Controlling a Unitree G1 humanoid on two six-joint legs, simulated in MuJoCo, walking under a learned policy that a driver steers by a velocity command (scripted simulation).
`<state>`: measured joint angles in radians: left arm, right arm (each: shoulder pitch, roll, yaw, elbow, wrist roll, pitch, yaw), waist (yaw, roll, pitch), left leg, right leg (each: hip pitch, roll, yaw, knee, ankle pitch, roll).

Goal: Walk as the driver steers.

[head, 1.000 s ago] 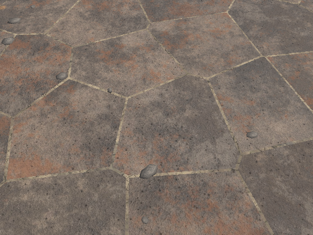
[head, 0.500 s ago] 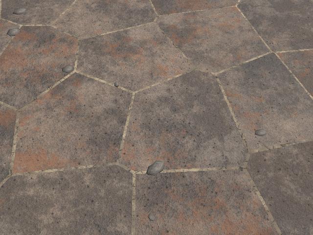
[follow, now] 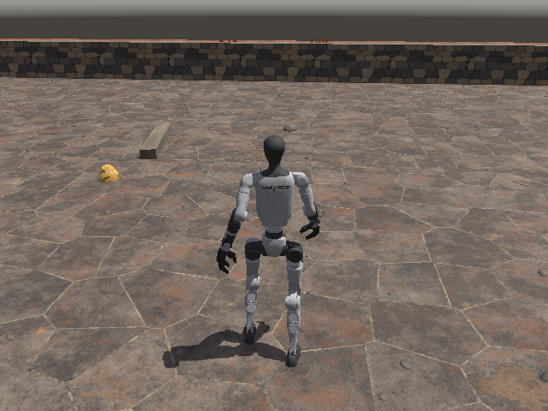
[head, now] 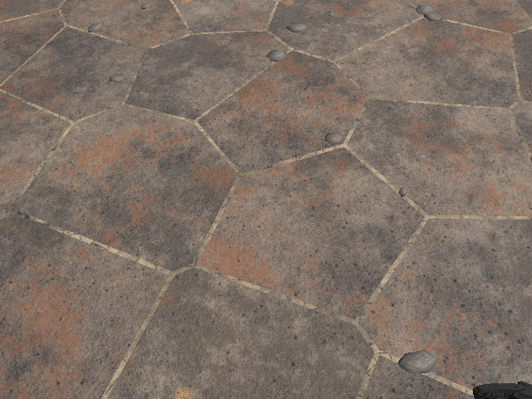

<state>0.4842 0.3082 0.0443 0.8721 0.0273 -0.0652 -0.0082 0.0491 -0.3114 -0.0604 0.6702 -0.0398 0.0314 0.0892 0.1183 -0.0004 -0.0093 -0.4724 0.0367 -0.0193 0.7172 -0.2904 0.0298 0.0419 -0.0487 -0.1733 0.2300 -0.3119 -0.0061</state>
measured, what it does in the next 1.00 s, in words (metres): walks ahead, turning right: left foot, then right foot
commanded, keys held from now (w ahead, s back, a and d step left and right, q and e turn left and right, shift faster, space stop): w+e+shift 0.80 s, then w+q+shift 0.20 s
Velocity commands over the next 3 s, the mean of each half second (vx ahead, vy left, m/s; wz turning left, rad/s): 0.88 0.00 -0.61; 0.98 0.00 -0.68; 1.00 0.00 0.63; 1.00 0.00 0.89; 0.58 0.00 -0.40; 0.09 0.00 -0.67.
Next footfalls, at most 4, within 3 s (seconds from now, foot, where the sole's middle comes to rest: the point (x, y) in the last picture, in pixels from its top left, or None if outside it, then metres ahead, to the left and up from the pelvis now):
0.06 left None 0.12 0.15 -0.78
0.54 right None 0.50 -0.07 -0.78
0.96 left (384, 253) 0.96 -0.20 -0.78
1.38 right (508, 218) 1.14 -0.59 -0.78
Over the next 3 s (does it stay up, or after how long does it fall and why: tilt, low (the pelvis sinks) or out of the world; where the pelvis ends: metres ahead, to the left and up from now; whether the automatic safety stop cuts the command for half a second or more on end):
stays up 2.11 -0.54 0.00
